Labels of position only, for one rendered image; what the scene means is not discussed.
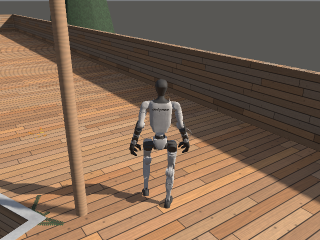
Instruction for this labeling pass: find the left robot forearm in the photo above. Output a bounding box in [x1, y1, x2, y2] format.
[131, 121, 142, 145]

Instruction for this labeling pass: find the robot right hand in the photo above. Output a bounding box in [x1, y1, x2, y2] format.
[178, 141, 190, 153]

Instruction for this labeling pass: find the robot left thigh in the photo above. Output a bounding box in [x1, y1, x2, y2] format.
[143, 138, 154, 165]

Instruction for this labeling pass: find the robot left hand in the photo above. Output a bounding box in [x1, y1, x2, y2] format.
[129, 143, 141, 156]

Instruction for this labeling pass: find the left robot upper arm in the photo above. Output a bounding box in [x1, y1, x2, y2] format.
[137, 100, 151, 129]

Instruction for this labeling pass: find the right robot forearm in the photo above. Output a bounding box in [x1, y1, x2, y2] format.
[179, 122, 189, 143]

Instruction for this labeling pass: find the humanoid robot head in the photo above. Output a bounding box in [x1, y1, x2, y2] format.
[152, 79, 170, 104]

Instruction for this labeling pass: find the right robot upper arm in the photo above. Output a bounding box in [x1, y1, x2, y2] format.
[171, 101, 184, 129]

